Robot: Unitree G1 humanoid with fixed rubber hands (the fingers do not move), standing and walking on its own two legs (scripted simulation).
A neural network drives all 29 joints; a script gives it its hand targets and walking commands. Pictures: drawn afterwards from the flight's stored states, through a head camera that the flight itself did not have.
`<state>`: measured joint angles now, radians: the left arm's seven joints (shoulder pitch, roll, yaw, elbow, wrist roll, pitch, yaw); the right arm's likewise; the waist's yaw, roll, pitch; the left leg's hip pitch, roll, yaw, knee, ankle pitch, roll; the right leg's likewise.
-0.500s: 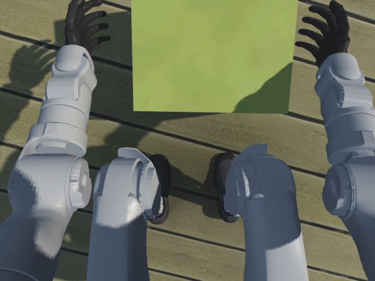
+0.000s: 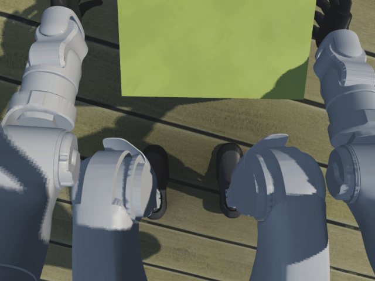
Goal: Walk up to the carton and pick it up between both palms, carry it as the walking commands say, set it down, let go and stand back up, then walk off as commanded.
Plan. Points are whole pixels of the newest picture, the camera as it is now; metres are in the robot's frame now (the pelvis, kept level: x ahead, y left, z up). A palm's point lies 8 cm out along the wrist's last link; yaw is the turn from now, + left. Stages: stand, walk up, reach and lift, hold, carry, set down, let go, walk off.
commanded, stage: reach and lift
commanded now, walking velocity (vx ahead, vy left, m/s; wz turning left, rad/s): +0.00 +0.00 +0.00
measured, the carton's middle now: (209, 26) +0.52 -0.04 -0.23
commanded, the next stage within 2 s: none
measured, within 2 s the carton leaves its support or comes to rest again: leaves its support in 1.50 s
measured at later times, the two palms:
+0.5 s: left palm (92, 9) +0.53 +0.16 -0.16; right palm (322, 28) +0.49 -0.22 -0.17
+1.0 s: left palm (91, 16) +0.52 +0.16 -0.16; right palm (318, 28) +0.49 -0.21 -0.17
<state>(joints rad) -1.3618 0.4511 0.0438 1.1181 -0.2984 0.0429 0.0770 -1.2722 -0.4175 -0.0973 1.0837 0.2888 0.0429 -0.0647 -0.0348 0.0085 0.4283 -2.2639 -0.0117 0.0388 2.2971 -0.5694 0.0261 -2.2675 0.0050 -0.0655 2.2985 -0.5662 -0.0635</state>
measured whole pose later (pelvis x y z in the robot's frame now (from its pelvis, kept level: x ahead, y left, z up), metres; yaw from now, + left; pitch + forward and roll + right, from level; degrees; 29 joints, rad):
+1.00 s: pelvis +0.00 +0.00 +0.02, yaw -1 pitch +37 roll +0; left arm -1.37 0.37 -0.09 1.22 -0.36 -0.04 0.11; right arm -1.32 -0.38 0.06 1.21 0.41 -0.05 -0.10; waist -0.03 0.00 0.31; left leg -2.32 -0.02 0.02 2.22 -0.55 0.01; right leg -2.32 0.01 -0.07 2.21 -0.54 -0.06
